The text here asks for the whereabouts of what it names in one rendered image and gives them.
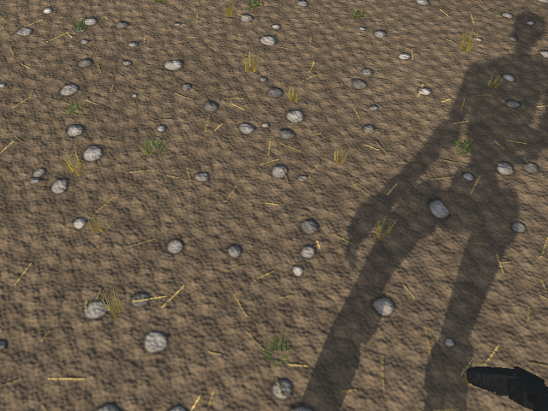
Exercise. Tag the robot right hand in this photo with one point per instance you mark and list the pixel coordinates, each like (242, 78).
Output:
(520, 385)

